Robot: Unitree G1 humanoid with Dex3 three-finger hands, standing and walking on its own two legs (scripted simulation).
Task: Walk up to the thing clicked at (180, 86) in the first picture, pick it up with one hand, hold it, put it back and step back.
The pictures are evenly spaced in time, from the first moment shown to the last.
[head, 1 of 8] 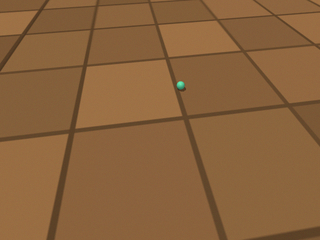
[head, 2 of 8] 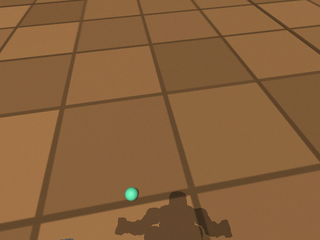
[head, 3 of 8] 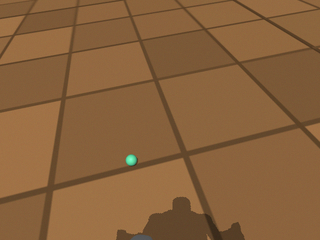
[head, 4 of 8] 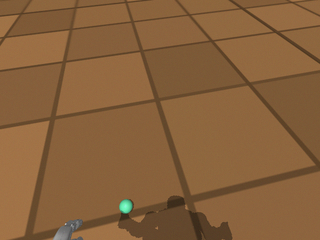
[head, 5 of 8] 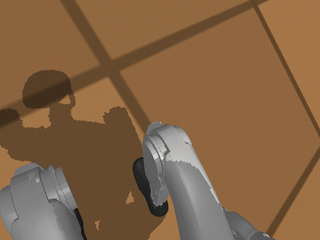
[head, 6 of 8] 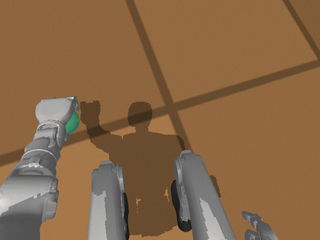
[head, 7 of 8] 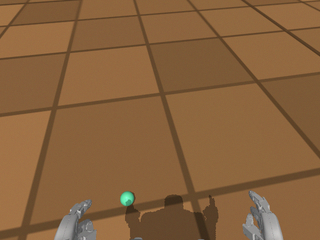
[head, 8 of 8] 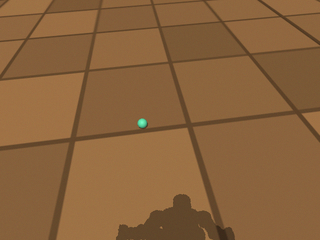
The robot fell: no
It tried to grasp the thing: yes
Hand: left
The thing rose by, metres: 0.67
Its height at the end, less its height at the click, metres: +0.00
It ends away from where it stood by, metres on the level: 0.01
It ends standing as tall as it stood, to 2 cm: yes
